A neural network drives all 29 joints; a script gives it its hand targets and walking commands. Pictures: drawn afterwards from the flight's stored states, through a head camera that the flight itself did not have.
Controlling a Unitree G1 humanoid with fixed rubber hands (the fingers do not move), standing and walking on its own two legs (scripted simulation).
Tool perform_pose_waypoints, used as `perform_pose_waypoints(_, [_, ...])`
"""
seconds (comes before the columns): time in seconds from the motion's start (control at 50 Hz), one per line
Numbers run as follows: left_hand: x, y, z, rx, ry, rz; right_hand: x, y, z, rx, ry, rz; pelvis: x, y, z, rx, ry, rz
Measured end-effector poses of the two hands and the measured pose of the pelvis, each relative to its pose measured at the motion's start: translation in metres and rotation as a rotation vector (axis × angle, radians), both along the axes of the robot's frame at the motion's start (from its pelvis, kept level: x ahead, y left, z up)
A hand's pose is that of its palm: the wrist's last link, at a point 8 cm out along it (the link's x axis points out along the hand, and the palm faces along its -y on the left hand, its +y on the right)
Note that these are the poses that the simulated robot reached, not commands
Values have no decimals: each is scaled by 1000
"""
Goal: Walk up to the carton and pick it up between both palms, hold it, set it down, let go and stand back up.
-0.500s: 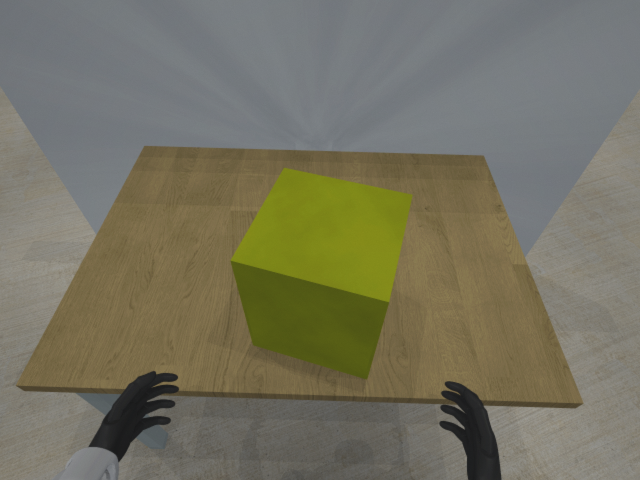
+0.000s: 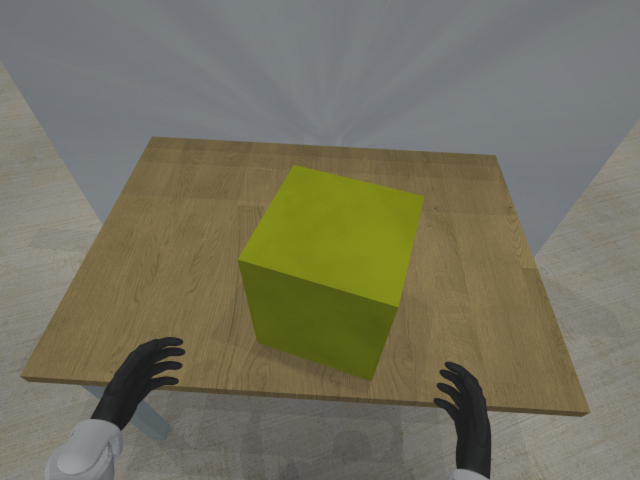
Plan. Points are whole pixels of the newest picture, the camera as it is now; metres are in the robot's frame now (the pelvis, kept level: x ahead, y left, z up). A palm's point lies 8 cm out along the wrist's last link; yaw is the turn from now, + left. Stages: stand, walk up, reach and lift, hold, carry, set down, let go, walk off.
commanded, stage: reach and lift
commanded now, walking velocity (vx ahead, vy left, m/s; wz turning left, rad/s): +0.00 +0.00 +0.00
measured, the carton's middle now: (333, 275) +0.43 +0.02 -0.06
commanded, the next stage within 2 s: none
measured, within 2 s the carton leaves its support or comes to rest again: neither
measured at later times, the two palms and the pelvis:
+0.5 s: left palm (143, 333) +0.28 +0.26 +0.01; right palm (460, 397) +0.23 -0.14 -0.01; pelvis +0.01 +0.00 +0.00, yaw +1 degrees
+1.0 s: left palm (157, 273) +0.35 +0.25 +0.05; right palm (464, 345) +0.29 -0.15 +0.02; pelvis +0.01 +0.01 +0.00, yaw +3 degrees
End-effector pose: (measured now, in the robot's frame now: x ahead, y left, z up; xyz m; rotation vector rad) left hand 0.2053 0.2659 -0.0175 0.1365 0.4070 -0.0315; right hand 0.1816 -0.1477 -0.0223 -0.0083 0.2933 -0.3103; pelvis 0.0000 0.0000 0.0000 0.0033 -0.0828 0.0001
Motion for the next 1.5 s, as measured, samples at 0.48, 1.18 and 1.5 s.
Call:
perform_pose_waypoints(0.48, [75,-10,30,-31,-72,-13,48,5,14,-11,-12,28,11,-3,1,-5,21,19])
perform_pose_waypoints(1.18, [171,-29,83,-61,-123,-32,127,-8,49,-21,-20,-37,9,5,4,-35,54,52])
perform_pose_waypoints(1.5, [211,-46,106,-57,-122,-23,165,-15,71,-17,-33,-37,12,2,4,-38,90,65])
